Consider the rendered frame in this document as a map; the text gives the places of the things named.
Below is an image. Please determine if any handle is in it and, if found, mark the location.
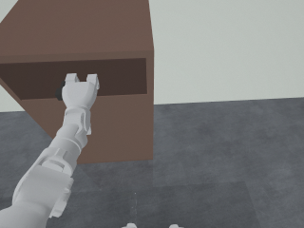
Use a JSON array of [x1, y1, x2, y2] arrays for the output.
[[55, 81, 66, 101]]

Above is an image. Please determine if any cabinet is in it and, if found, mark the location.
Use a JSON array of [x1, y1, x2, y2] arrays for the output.
[[0, 0, 155, 164]]

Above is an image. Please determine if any robot left forearm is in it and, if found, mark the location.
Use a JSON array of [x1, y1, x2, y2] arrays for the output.
[[12, 105, 91, 204]]

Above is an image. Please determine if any robot left hand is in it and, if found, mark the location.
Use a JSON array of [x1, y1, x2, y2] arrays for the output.
[[62, 73, 100, 135]]

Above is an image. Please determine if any robot left upper arm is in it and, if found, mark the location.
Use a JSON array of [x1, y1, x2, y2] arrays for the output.
[[0, 164, 74, 228]]

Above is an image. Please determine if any drawer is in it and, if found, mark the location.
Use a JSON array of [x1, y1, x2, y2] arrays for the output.
[[0, 58, 147, 100]]

